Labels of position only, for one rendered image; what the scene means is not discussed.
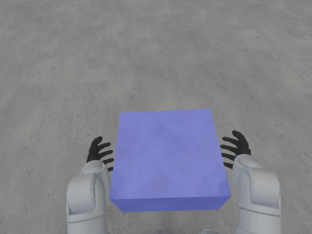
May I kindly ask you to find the robot right forearm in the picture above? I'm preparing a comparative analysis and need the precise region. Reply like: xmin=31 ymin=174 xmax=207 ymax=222
xmin=230 ymin=154 xmax=282 ymax=234

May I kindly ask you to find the right robot hand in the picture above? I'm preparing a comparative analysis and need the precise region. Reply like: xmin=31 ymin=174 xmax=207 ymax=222
xmin=220 ymin=130 xmax=252 ymax=169

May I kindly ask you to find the robot left forearm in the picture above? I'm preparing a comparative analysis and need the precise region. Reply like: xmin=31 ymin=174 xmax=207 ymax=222
xmin=66 ymin=160 xmax=111 ymax=234

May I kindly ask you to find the carton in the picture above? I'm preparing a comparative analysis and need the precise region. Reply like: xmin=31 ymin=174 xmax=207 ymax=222
xmin=109 ymin=108 xmax=232 ymax=213

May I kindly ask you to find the left robot hand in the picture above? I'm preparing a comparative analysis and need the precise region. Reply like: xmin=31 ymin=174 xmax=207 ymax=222
xmin=87 ymin=136 xmax=114 ymax=172

